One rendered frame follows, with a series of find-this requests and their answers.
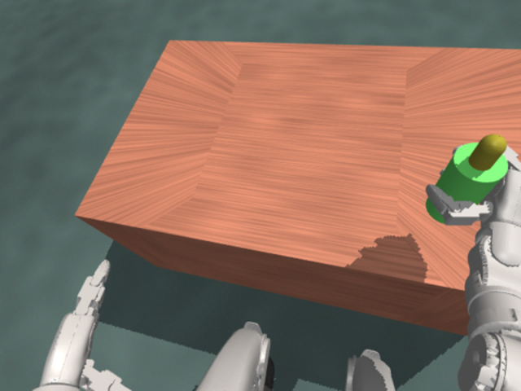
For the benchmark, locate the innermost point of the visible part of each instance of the bottle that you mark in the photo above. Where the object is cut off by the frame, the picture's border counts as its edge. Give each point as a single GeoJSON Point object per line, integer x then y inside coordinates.
{"type": "Point", "coordinates": [474, 170]}

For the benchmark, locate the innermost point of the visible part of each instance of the left robot hand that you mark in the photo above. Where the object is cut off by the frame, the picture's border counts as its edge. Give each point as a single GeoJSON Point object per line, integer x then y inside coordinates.
{"type": "Point", "coordinates": [68, 360]}

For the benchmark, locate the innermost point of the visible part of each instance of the right robot hand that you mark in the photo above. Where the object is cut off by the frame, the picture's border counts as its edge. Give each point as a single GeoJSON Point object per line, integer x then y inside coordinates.
{"type": "Point", "coordinates": [501, 204]}

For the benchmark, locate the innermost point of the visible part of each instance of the right robot arm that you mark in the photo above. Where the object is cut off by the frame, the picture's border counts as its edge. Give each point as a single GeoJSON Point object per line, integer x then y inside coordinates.
{"type": "Point", "coordinates": [492, 360]}

